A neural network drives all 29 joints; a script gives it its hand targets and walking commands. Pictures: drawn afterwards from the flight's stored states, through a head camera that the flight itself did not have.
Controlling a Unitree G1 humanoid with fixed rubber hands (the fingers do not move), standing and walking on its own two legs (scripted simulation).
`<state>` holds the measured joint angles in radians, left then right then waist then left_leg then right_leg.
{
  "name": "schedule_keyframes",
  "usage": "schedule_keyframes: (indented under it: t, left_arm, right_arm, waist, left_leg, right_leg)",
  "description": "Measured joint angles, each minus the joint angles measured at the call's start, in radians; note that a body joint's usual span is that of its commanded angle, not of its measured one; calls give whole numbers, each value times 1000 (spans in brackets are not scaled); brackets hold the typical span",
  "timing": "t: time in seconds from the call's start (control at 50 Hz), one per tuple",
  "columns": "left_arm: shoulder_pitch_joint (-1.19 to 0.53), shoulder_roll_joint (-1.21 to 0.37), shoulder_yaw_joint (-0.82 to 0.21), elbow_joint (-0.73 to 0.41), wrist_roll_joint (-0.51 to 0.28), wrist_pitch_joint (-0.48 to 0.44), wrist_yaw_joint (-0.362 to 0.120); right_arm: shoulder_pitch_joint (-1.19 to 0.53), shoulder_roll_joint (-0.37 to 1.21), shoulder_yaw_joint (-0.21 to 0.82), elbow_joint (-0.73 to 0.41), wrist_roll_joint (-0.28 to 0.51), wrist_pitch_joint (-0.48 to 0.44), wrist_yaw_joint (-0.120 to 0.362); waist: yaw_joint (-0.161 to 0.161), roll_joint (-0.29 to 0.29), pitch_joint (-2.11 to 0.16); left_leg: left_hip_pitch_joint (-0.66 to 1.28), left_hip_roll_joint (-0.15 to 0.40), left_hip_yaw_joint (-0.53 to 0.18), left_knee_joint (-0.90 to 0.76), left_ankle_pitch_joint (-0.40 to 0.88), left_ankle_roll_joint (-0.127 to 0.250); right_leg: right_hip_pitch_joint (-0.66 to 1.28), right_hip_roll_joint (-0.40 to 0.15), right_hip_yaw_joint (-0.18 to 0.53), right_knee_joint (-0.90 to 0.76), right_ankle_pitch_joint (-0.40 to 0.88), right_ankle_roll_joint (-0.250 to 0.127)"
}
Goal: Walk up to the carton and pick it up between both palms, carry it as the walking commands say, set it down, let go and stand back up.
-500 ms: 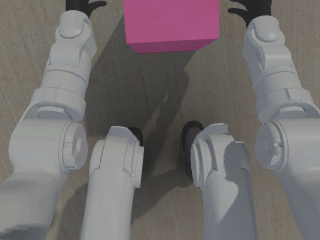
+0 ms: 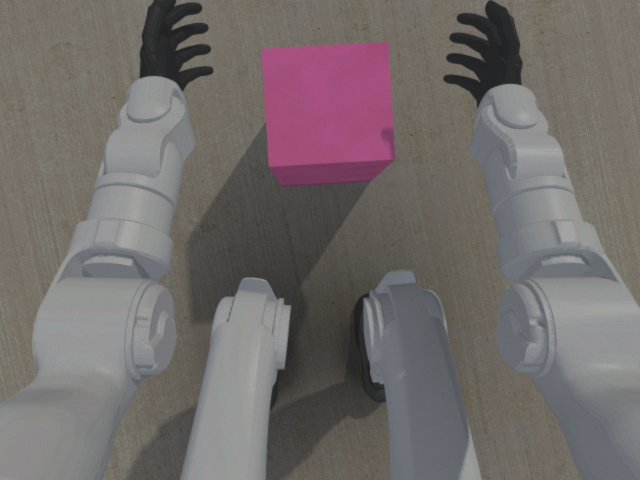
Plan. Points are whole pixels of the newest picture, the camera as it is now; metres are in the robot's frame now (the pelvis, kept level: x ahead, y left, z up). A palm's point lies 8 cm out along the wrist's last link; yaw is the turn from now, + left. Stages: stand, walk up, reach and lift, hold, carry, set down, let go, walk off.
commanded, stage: set down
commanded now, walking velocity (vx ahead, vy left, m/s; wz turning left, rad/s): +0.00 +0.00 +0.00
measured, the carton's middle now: (325, 127) +0.55 -0.03 -0.34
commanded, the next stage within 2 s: let go in 0.76 s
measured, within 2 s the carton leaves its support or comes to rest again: neither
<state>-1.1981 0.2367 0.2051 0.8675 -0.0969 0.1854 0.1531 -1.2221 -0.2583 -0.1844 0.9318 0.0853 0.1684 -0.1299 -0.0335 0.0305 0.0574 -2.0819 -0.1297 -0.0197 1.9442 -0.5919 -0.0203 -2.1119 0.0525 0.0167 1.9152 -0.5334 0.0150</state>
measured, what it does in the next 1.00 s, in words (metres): rises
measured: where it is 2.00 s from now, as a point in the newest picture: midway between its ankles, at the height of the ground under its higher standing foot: (319, 371)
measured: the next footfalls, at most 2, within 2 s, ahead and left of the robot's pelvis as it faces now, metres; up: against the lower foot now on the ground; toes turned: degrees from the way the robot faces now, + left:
none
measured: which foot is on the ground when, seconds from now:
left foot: down 0.00-1.00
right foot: down 0.00-1.00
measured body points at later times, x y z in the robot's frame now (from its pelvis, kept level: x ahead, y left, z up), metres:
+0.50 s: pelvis +0.03 +0.00 +0.14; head +0.32 -0.01 +0.49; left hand +0.54 +0.15 +0.04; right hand +0.52 -0.21 +0.04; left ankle +0.09 +0.11 -0.42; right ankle +0.11 -0.12 -0.42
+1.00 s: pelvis +0.06 +0.01 +0.23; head +0.33 -0.01 +0.59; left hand +0.50 +0.17 +0.11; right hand +0.47 -0.22 +0.10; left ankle +0.09 +0.11 -0.42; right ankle +0.11 -0.12 -0.42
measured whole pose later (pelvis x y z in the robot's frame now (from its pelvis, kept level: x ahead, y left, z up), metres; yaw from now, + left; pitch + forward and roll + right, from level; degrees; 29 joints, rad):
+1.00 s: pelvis +0.06 +0.01 +0.23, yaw -2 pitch +40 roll +0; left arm -0.71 0.11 0.24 0.67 0.06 0.11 0.07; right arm -0.74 -0.17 -0.28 0.76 -0.07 0.10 -0.01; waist -0.01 0.03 -0.08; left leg -1.36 -0.09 -0.07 1.02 -0.36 0.01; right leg -1.38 0.05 0.05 0.98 -0.31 0.01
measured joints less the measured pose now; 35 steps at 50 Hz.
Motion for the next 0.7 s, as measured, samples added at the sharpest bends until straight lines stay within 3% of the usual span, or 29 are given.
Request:
schedule_keyframes:
  t: [0.34,0.7]
  left_arm:
    - [136,-41,0,-44,1,-7,-28]
    - [243,-80,0,-47,66,-47,-58]
  right_arm:
    - [120,22,-48,-23,0,0,54]
    - [214,49,-100,-52,-36,-28,102]
  waist:
    - [6,0,-129]
    - [17,0,-141]
  left_leg:
    - [242,13,-26,-346,66,11]
    - [573,34,-41,-761,192,20]
  right_leg:
    - [248,0,10,-349,61,0]
    - [580,0,32,-766,186,0]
